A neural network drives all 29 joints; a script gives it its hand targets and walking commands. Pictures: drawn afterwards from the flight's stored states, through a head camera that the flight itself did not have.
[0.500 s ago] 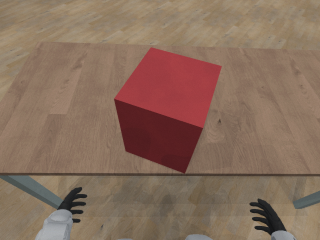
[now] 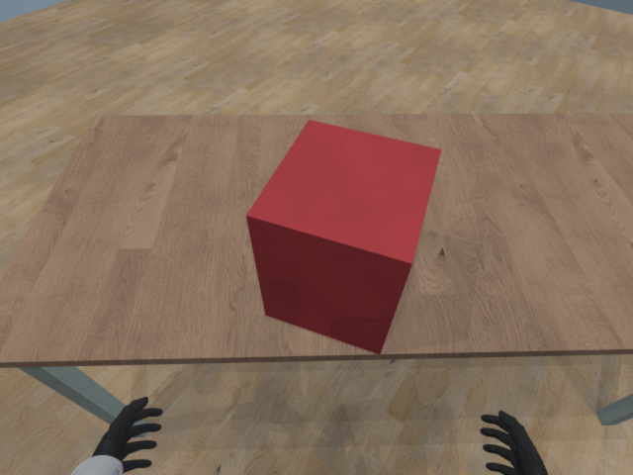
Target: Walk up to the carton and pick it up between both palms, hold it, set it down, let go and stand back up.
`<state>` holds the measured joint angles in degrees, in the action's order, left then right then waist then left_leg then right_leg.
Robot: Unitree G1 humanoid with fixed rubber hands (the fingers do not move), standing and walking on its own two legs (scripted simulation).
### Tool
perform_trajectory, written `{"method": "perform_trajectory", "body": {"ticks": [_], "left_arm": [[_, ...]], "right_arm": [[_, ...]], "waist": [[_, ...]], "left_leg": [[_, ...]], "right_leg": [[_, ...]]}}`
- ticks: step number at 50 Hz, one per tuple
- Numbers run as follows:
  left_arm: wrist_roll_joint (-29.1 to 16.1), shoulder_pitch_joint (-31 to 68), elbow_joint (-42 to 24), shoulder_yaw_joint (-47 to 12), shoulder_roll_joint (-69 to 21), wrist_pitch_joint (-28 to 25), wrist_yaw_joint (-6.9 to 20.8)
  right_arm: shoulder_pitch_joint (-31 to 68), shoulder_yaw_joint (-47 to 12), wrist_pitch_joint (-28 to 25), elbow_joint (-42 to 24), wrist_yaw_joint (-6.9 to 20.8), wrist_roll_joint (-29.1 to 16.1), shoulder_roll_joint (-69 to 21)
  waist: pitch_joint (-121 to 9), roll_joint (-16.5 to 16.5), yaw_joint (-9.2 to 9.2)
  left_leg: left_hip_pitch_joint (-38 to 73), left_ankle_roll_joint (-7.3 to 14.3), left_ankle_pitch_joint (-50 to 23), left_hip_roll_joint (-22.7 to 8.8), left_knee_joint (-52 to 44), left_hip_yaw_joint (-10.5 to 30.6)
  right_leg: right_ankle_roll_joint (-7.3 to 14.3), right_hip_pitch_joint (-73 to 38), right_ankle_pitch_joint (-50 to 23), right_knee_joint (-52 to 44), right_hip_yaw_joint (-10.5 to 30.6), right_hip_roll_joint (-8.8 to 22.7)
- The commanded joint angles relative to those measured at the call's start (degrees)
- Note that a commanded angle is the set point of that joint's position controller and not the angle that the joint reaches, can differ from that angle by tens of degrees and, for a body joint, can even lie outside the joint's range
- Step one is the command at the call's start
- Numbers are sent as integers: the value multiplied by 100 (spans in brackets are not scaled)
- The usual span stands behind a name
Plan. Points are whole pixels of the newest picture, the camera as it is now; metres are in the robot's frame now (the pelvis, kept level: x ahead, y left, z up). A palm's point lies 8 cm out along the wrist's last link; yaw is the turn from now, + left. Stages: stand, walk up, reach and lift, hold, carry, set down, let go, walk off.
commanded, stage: reach and lift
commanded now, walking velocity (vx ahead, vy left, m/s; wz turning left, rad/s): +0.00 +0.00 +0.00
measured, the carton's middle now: (345, 240) +0.44 -0.02 +0.01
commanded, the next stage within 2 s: none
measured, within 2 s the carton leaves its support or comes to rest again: neither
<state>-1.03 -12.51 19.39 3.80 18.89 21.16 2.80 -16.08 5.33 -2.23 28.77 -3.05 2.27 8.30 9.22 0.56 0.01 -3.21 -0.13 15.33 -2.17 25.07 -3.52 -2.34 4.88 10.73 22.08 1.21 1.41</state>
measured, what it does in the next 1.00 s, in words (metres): stands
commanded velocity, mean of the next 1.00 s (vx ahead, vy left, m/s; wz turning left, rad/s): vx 0.00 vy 0.00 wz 0.00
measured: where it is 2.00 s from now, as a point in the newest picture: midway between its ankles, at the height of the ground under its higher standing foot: outside the picture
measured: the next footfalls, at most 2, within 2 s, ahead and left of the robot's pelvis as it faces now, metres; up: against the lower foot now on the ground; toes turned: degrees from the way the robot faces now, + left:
none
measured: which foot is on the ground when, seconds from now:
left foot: down 0.00-1.00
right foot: down 0.00-1.00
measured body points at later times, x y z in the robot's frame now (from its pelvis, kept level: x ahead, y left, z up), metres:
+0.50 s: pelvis +0.02 +0.00 +0.00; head +0.04 +0.02 +0.45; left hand +0.19 +0.27 -0.04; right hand +0.16 -0.20 -0.04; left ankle -0.01 +0.11 -0.74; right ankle +0.02 -0.15 -0.74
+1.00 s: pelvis +0.01 +0.00 +0.00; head +0.03 +0.04 +0.45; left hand +0.17 +0.27 +0.00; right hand +0.16 -0.16 +0.00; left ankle -0.01 +0.11 -0.74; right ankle +0.02 -0.15 -0.74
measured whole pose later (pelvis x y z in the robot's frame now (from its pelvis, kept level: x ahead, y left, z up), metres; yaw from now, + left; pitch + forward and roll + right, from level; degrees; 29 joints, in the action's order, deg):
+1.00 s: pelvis +0.01 +0.00 +0.00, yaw +2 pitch -7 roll -2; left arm -14.1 -24.0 -1.3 -0.2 28.4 0.5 11.2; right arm -33.5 -4.7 -8.9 -0.6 -18.7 -6.4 -4.6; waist 9.1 1.3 -3.6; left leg -3.3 -0.1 17.5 -3.0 27.5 -1.4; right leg -2.3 1.5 10.8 19.0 -0.9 0.7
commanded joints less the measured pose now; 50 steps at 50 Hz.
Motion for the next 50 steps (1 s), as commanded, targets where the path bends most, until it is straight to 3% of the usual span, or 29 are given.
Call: {"method": "perform_trajectory", "body": {"ticks": [1,2,3,5,6,8,9,12,13,14,15,20,24,26,27,28,29,31,34,36,37,40,42,46,48,50], "left_arm": [[-63,446,-1092,352,936,-358,24],[-148,297,-1118,298,950,-415,46],[-98,310,-1105,334,936,-419,74],[-166,263,-1262,342,1017,-561,92],[-224,199,-1178,347,979,-594,140],[-277,104,-1224,393,1062,-635,185],[-264,2,-1253,446,1022,-645,218],[-435,210,-1413,454,1187,-820,307],[-417,137,-1446,454,1194,-866,297],[-477,131,-1437,467,1204,-890,360],[-508,14,-1447,440,1165,-934,378],[-593,-185,-1753,444,1221,-1250,533],[-796,-390,-1807,368,1354,-1467,603],[-707,-518,-1971,416,1379,-1573,647],[-780,-482,-2056,382,1423,-1625,653],[-732,-631,-2207,381,1393,-1675,620],[-893,-680,-2231,327,1410,-1749,662],[-929,-899,-2183,333,1414,-1822,710],[-973,-827,-2452,342,1570,-1934,748],[-1015,-919,-2455,379,1607,-2002,747],[-1098,-884,-2668,226,1603,-2052,747],[-1219,-960,-2808,177,1645,-2166,740],[-1281,-982,-2893,150,1726,-2202,772],[-1374,-871,-2917,137,1817,-2328,833],[-1367,-935,-3099,3,1793,-2349,846],[-1304,-809,-3129,69,1785,-2353,812]], "right_arm": [[144,204,-211,-1052,-166,-11,625],[10,233,-218,-1115,-201,-53,616],[-80,155,-221,-1109,-242,-77,508],[-93,173,-258,-1295,-279,-102,494],[-123,84,-270,-1398,-316,-115,389],[-258,-18,-233,-1608,-387,-231,257],[-367,-150,-221,-1528,-429,-332,179],[-332,-123,-262,-1926,-530,-293,98],[-445,-172,-269,-1837,-575,-342,62],[-476,-226,-295,-2040,-622,-386,-46],[-560,-263,-319,-2038,-653,-441,-61],[-929,-466,-558,-2399,-875,-495,-252],[-1179,-542,-655,-2701,-1012,-607,-423],[-1300,-617,-696,-2647,-1070,-613,-452],[-1252,-594,-760,-2814,-1098,-651,-491],[-1367,-610,-774,-2733,-1088,-699,-502],[-1411,-529,-854,-2959,-1129,-657,-476],[-1611,-718,-846,-2990,-1193,-684,-640],[-1730,-708,-912,-3182,-1254,-712,-675],[-1821,-778,-912,-3289,-1272,-778,-735],[-1900,-764,-928,-3278,-1307,-744,-735],[-1836,-731,-953,-3561,-1351,-800,-835],[-1894,-867,-939,-3715,-1400,-882,-937],[-1984,-905,-922,-3858,-1522,-823,-1006],[-2065,-868,-938,-3849,-1620,-814,-1065],[-1998,-856,-918,-3881,-1671,-793,-1196]], "waist": [[-650,-214,43],[-700,-182,134],[-606,-333,112],[-754,-284,121],[-764,-258,-7],[-718,-239,42],[-578,-397,7],[-629,-318,-114],[-676,-412,-9],[-591,-379,-141],[-732,-375,0],[-709,-424,-116],[-777,-354,-48],[-742,-619,-151],[-695,-566,-205],[-663,-780,-172],[-673,-475,-149],[-516,-450,-218],[-559,-667,-290],[-477,-642,-313],[-392,-745,-228],[-444,-809,-223],[-479,-891,-372],[-431,-664,-278],[-378,-797,-165],[-428,-850,-119]], "left_leg": [[-831,-122,-617,168,-836,-465],[-814,-134,-549,114,-871,-395],[-835,-127,-600,161,-897,-416],[-769,-167,-755,100,-860,-385],[-728,-130,-853,144,-842,-434],[-601,-138,-914,178,-850,-427],[-547,-142,-956,162,-896,-392],[-510,-143,-1017,179,-867,-435],[-502,-171,-1191,137,-825,-363],[-429,-129,-1182,162,-822,-373],[-339,-171,-1345,143,-766,-339],[-193,-181,-1583,107,-672,-267],[-128,-183,-1619,90,-601,-176],[-83,-236,-1690,67,-553,-160],[-97,-271,-1843,30,-519,-120],[-66,-305,-1947,-10,-524,-50],[-50,-302,-1822,9,-526,-71],[9,-230,-1811,5,-526,-41],[-205,-277,-1532,5,-519,-31],[-354,-252,-1468,-19,-533,-16],[-331,-306,-1464,-45,-501,57],[-429,-319,-1387,-88,-472,98],[-444,-329,-1362,-98,-400,138],[-447,-311,-1371,-89,-344,184],[-401,-342,-1383,-140,-329,283],[-593,-286,-892,-199,-415,302]], "right_leg": [[249,-903,-632,-197,-356,-350],[244,-935,-649,-195,-359,-393],[251,-1000,-649,-262,-329,-335],[265,-918,-697,-246,-331,-378],[280,-921,-728,-321,-294,-328],[242,-879,-781,-387,-252,-310],[270,-905,-765,-515,-200,-266],[266,-799,-723,-538,-190,-266],[271,-878,-882,-530,-202,-252],[271,-778,-910,-596,-153,-197],[236,-792,-1034,-562,-160,-237],[296,-802,-1194,-630,-130,-188],[281,-695,-1304,-635,-76,-169],[327,-760,-1254,-671,-79,-141],[342,-655,-1271,-650,-89,-202],[371,-731,-1198,-629,-98,-200],[364,-758,-1184,-666,-107,-230],[352,-666,-1231,-695,-80,-175],[371,-717,-959,-621,-37,-155],[383,-719,-923,-575,-34,-159],[433,-668,-887,-569,-32,-157],[450,-550,-749,-473,-81,-172],[486,-573,-664,-480,-4,-106],[460,-513,-759,-440,-24,-113],[475,-582,-705,-486,-48,-95],[515,-634,-445,-453,-70,-72]]}}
